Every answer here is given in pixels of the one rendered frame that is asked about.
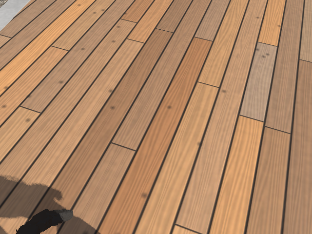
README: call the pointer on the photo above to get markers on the left robot hand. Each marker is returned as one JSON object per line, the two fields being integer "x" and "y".
{"x": 44, "y": 220}

